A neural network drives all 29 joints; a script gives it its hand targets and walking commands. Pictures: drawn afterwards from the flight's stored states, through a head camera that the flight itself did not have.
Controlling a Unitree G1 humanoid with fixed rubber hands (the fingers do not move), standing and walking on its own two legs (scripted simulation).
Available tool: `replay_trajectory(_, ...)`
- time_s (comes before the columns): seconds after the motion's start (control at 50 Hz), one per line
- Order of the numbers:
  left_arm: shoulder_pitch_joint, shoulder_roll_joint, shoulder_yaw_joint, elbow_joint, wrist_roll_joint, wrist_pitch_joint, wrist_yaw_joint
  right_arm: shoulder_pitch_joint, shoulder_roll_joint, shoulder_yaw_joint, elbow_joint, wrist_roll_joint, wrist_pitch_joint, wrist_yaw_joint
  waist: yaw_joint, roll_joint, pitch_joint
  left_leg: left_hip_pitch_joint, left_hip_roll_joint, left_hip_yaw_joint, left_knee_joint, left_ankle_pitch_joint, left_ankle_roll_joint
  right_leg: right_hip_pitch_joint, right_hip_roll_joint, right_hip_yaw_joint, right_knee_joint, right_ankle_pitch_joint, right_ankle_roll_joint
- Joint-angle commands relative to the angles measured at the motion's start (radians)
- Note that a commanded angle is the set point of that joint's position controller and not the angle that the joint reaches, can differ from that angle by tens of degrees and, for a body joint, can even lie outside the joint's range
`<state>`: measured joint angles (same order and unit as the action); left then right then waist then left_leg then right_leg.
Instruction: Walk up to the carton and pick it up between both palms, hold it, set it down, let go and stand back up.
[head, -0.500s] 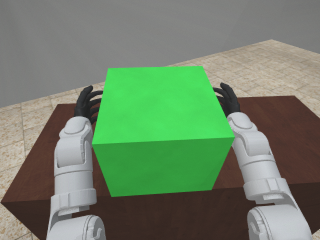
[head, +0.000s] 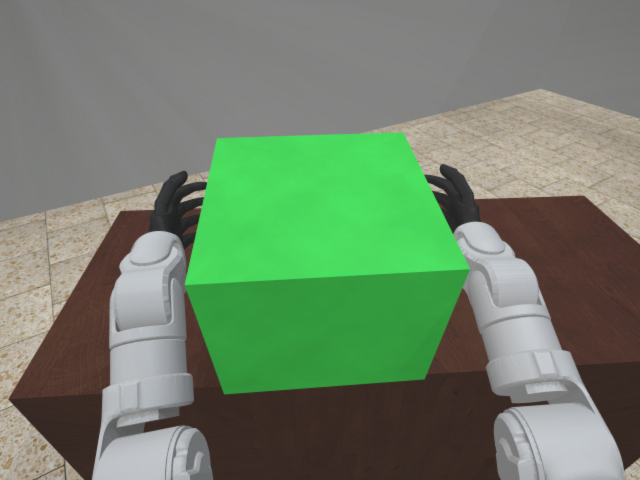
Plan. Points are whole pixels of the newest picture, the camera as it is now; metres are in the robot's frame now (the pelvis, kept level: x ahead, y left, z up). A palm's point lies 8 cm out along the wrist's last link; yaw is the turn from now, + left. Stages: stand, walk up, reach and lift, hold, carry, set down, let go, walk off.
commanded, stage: hold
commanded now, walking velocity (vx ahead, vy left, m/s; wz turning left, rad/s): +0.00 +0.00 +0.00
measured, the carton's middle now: (318, 256) +0.38 +0.00 +0.14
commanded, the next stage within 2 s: none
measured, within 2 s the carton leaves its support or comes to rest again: neither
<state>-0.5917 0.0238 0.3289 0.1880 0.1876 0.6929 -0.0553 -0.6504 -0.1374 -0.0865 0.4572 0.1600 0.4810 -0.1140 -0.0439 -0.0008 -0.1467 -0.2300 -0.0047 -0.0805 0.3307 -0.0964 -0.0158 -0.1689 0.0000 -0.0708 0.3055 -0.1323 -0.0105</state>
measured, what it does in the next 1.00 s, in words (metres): stands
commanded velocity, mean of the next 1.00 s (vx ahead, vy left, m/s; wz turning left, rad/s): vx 0.00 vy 0.00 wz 0.00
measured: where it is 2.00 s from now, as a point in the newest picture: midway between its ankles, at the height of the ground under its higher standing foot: outside the picture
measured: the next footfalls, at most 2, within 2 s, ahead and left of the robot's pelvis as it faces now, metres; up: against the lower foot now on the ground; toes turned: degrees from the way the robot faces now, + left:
none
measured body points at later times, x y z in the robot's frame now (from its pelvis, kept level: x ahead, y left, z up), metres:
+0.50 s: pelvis +0.01 +0.00 +0.00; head -0.04 +0.01 +0.45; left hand +0.38 +0.18 +0.19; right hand +0.39 -0.18 +0.19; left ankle +0.05 +0.12 -0.75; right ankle +0.02 -0.11 -0.75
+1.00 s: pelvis +0.01 +0.00 +0.00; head -0.04 +0.01 +0.45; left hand +0.39 +0.18 +0.20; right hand +0.39 -0.18 +0.19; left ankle +0.05 +0.12 -0.75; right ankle +0.02 -0.11 -0.75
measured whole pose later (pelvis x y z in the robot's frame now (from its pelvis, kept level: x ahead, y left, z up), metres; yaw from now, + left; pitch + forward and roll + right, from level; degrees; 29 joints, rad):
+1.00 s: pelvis +0.01 +0.00 +0.00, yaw +0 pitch +0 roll -1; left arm -0.62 0.03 0.33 0.24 0.18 0.67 -0.05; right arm -0.66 -0.13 -0.10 0.48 0.16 0.46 -0.11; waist -0.04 0.00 -0.15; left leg -0.23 0.00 -0.08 0.33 -0.11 -0.02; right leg -0.17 0.00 -0.07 0.31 -0.14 -0.01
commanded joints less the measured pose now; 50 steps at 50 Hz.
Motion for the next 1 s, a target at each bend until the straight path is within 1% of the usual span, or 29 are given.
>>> replay_trajectory(0.0, -0.706, -0.449, -0.415, -0.018, -0.149, -0.095, -0.155, -0.784, 0.531, 0.246, -0.163, 0.058, -0.102, 0.182, -0.008, 0.012, -0.235, 0.136, -0.02, 0.087, -0.106, -0.105, 0.017, 0.144, 0.038, 0.02, -0.065, -0.079, -0.002)
replay_trajectory(0.04, -0.707, -0.443, -0.393, -0.048, -0.134, -0.102, -0.16, -0.817, 0.557, 0.275, -0.199, 0.069, -0.108, 0.184, 0.022, -0.023, -0.258, 0.129, -0.026, 0.085, -0.109, -0.092, 0.027, 0.179, 0.039, 0.019, -0.06, -0.077, 0.008)
replay_trajectory(0.08, -0.698, -0.452, -0.403, -0.06, -0.144, -0.107, -0.155, -0.841, 0.564, 0.296, -0.246, 0.09, -0.125, 0.179, 0.028, -0.018, -0.31, 0.139, -0.036, 0.087, -0.086, -0.016, 0.023, 0.208, 0.033, 0.025, -0.049, -0.005, 0.012)
replay_trajectory(0.16, -0.676, -0.463, -0.435, -0.113, -0.168, -0.117, -0.159, -0.815, 0.58, 0.344, -0.294, 0.11, -0.128, 0.159, 0.01, -0.027, -0.356, 0.194, -0.041, 0.085, -0.055, 0.1, 0.016, 0.241, 0.033, 0.035, -0.051, 0.137, 0.016)
replay_trajectory(0.2, -0.666, -0.496, -0.493, -0.235, -0.187, -0.123, -0.151, -0.78, 0.573, 0.39, -0.368, 0.15, -0.134, 0.145, -0.01, 0.008, -0.469, 0.253, -0.046, 0.073, -0.016, 0.258, -0.008, 0.315, 0.044, 0.031, -0.014, 0.311, 0.019)
replay_trajectory(0.22, -0.658, -0.506, -0.504, -0.223, -0.186, -0.119, -0.146, -0.763, 0.568, 0.4, -0.343, 0.159, -0.124, 0.141, -0.007, 0.03, -0.445, 0.277, -0.046, 0.072, -0.002, 0.292, -0.021, 0.292, 0.05, 0.03, -0.017, 0.322, 0.016)
replay_trajectory(0.24, -0.66, -0.507, -0.523, -0.244, -0.196, -0.119, -0.146, -0.779, 0.564, 0.41, -0.398, 0.175, -0.127, 0.136, -0.005, 0.028, -0.461, 0.288, -0.047, 0.067, 0.006, 0.312, -0.023, 0.291, 0.057, 0.03, -0.015, 0.329, 0.017)
replay_trajectory(0.26, -0.65, -0.51, -0.533, -0.278, -0.199, -0.12, -0.142, -0.724, 0.545, 0.402, -0.373, 0.176, -0.116, 0.136, -0.02, 0.05, -0.458, 0.316, -0.038, 0.059, 0.014, 0.344, -0.037, 0.276, 0.061, 0.027, -0.015, 0.334, 0.012)
replay_trajectory(0.28, -0.642, -0.502, -0.515, -0.268, -0.188, -0.11, -0.146, -0.697, 0.533, 0.397, -0.354, 0.185, -0.102, 0.133, -0.023, 0.05, -0.417, 0.322, -0.041, 0.061, 0.013, 0.346, -0.041, 0.273, 0.061, 0.028, -0.019, 0.344, 0.014)
replay_trajectory(0.32, -0.601, -0.48, -0.516, -0.306, -0.189, -0.1, -0.149, -0.703, 0.532, 0.425, -0.448, 0.193, -0.104, 0.122, -0.016, 0.017, -0.462, 0.309, -0.048, 0.064, 0.028, 0.377, -0.033, 0.311, 0.064, 0.033, -0.008, 0.414, 0.021)
replay_trajectory(0.36, -0.579, -0.467, -0.484, -0.298, -0.159, -0.084, -0.157, -0.657, 0.526, 0.425, -0.42, 0.197, -0.081, 0.116, -0.012, 0.028, -0.392, 0.289, -0.052, 0.071, 0.015, 0.363, -0.031, 0.328, 0.059, 0.034, -0.014, 0.406, 0.02)
replay_trajectory(0.4, -0.578, -0.466, -0.504, -0.296, -0.152, -0.074, -0.16, -0.664, 0.501, 0.404, -0.413, 0.191, -0.077, 0.12, -0.023, 0.055, -0.373, 0.3, -0.041, 0.061, 0.005, 0.311, -0.04, 0.278, 0.064, 0.025, -0.027, 0.298, 0.015)
replay_trajectory(0.42, -0.553, -0.448, -0.475, -0.267, -0.135, -0.064, -0.165, -0.661, 0.513, 0.408, -0.4, 0.188, -0.072, 0.121, -0.005, 0.017, -0.338, 0.283, -0.042, 0.066, -0.002, 0.27, -0.022, 0.274, 0.059, 0.028, -0.036, 0.262, 0.02)
replay_trajectory(0.44, -0.588, -0.461, -0.5, -0.303, -0.147, -0.064, -0.163, -0.662, 0.516, 0.402, -0.4, 0.184, -0.07, 0.121, -0.019, 0.046, -0.354, 0.279, -0.046, 0.072, -0.003, 0.276, -0.031, 0.281, 0.057, 0.027, -0.034, 0.276, 0.011)
replay_trajectory(0.46, -0.599, -0.444, -0.473, -0.254, -0.14, -0.06, -0.169, -0.693, 0.506, 0.381, -0.387, 0.17, -0.065, 0.123, -0.008, 0.026, -0.308, 0.248, -0.043, 0.071, -0.017, 0.218, -0.022, 0.255, 0.056, 0.033, -0.046, 0.207, 0.013)
replay_trajectory(0.52, -0.634, -0.456, -0.483, -0.259, -0.151, -0.07, -0.165, -0.732, 0.541, 0.38, -0.398, 0.163, -0.075, 0.134, 0.005, 0.013, -0.34, 0.247, -0.04, 0.076, -0.03, 0.163, -0.013, 0.224, 0.056, 0.025, -0.051, 0.148, 0.007)
replay_trajectory(0.54, -0.664, -0.456, -0.49, -0.233, -0.16, -0.07, -0.161, -0.76, 0.533, 0.361, -0.368, 0.158, -0.077, 0.14, -0.007, 0.025, -0.314, 0.215, -0.038, 0.067, -0.042, 0.107, -0.014, 0.2, 0.051, 0.029, -0.051, 0.095, 0.007)
replay_trajectory(0.56, -0.653, -0.46, -0.483, -0.224, -0.159, -0.07, -0.159, -0.767, 0.541, 0.365, -0.359, 0.155, -0.079, 0.147, 0.017, 0.019, -0.307, 0.203, -0.033, 0.07, -0.049, 0.085, -0.007, 0.194, 0.05, 0.034, -0.055, 0.065, 0.003)
replay_trajectory(0.6, -0.682, -0.472, -0.503, -0.232, -0.172, -0.078, -0.15, -0.791, 0.554, 0.361, -0.376, 0.142, -0.089, 0.153, 0.015, 0.037, -0.346, 0.202, -0.031, 0.071, -0.05, 0.07, -0.009, 0.196, 0.05, 0.027, -0.048, 0.06, 0.002)
replay_trajectory(0.62, -0.677, -0.473, -0.512, -0.214, -0.177, -0.078, -0.148, -0.794, 0.545, 0.349, -0.356, 0.136, -0.091, 0.157, 0.001, 0.031, -0.333, 0.197, -0.028, 0.069, -0.052, 0.062, -0.01, 0.178, 0.051, 0.022, -0.045, 0.064, -0.001)
replay_trajectory(0.64, -0.693, -0.459, -0.477, -0.157, -0.172, -0.079, -0.153, -0.813, 0.557, 0.341, -0.322, 0.131, -0.092, 0.159, 0.01, -0.002, -0.279, 0.181, -0.034, 0.078, -0.063, 0.0, 0.005, 0.16, 0.044, 0.023, -0.061, 0.001, 0.004)
replay_trajectory(0.68, -0.739, -0.452, -0.469, -0.136, -0.158, -0.088, -0.158, -0.78, 0.556, 0.299, -0.243, 0.094, -0.09, 0.169, -0.012, 0.029, -0.258, 0.155, -0.03, 0.084, -0.088, -0.071, 0.009, 0.146, 0.036, 0.018, -0.058, -0.056, 0.001)
replay_trajectory(0.72, -0.737, -0.447, -0.438, -0.099, -0.156, -0.093, -0.156, -0.814, 0.557, 0.282, -0.25, 0.078, -0.096, 0.176, 0.006, 0.001, -0.273, 0.131, -0.023, 0.085, -0.108, -0.121, 0.025, 0.164, 0.037, 0.022, -0.063, -0.104, 0.002)
replay_trajectory(0.8, -0.734, -0.439, -0.392, -0.059, -0.145, -0.104, -0.163, -0.806, 0.575, 0.27, -0.209, 0.068, -0.108, 0.176, 0.012, -0.026, -0.276, 0.12, -0.034, 0.098, -0.1, -0.077, 0.031, 0.191, 0.023, 0.031, -0.061, -0.068, 0.011)
replay_trajectory(0.84, -0.716, -0.45, -0.412, -0.091, -0.164, -0.116, -0.163, -0.839, 0.578, 0.307, -0.291, 0.087, -0.121, 0.174, 0.017, -0.044, -0.332, 0.159, -0.037, 0.094, -0.083, 0.004, 0.031, 0.201, 0.028, 0.028, -0.057, 0.004, 0.015)
replay_trajectory(0.86, -0.705, -0.473, -0.439, -0.118, -0.172, -0.115, -0.157, -0.837, 0.581, 0.319, -0.282, 0.095, -0.126, 0.169, 0.01, -0.024, -0.35, 0.186, -0.037, 0.086, -0.071, 0.033, 0.021, 0.202, 0.034, 0.029, -0.053, 0.041, 0.012)
replay_trajectory(0.88, -0.721, -0.486, -0.46, -0.163, -0.187, -0.121, -0.151, -0.854, 0.591, 0.349, -0.348, 0.124, -0.136, 0.164, 0.011, -0.002, -0.421, 0.2, -0.04, 0.081, -0.054, 0.08, 0.017, 0.245, 0.034, 0.031, -0.036, 0.098, 0.014)
replay_trajectory(0.9, -0.714, -0.48, -0.467, -0.164, -0.183, -0.122, -0.15, -0.824, 0.577, 0.347, -0.306, 0.117, -0.13, 0.161, 0.01, 0.007, -0.395, 0.204, -0.037, 0.079, -0.049, 0.104, 0.008, 0.23, 0.038, 0.032, -0.041, 0.121, 0.014)
replay_trajectory(0.98, -0.643, -0.497, -0.469, -0.196, -0.167, -0.106, -0.149, -0.749, 0.561, 0.379, -0.309, 0.149, -0.111, 0.148, 0.003, 0.009, -0.397, 0.264, -0.036, 0.076, -0.023, 0.217, -0.007, 0.261, 0.053, 0.029, -0.032, 0.228, 0.013)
